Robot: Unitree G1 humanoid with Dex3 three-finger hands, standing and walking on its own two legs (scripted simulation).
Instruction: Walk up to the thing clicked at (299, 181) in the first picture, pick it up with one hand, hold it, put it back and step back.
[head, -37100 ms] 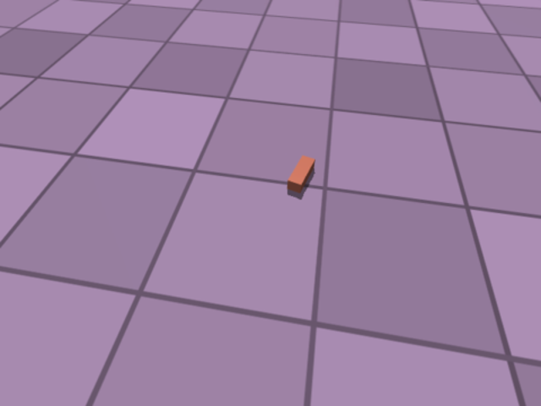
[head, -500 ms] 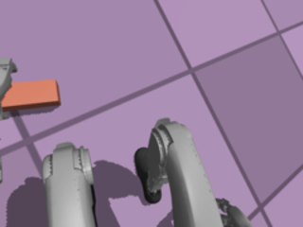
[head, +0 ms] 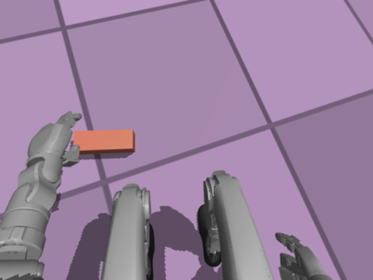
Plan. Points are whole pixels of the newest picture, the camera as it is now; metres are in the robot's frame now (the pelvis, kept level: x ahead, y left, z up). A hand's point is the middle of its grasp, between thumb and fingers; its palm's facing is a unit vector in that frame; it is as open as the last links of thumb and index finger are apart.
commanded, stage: home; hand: left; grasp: from above
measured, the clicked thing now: (105, 142) +0.49 +0.23 -0.43
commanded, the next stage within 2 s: none
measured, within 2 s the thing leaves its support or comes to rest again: neither
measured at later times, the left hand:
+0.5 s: hand (35, 218) +0.26 +0.19 +0.08, palm faces -0.06 -0.93 -0.37, open 7.4 cm
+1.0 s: hand out of the picture +0.23 +0.18 +0.21, palm faces +0.09 -0.97 -0.21, open 7.4 cm
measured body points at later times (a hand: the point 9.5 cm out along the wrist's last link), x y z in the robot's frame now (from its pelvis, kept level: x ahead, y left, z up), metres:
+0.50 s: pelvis +0.02 +0.00 +0.17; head +0.11 +0.02 +0.61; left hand +0.26 +0.24 +0.11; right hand +0.21 -0.23 +0.09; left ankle +0.06 +0.11 -0.43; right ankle +0.10 -0.13 -0.43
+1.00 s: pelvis +0.08 +0.00 +0.26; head +0.09 +0.00 +0.71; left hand +0.22 +0.23 +0.23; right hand +0.25 -0.24 +0.20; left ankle +0.06 +0.11 -0.43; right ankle +0.10 -0.13 -0.43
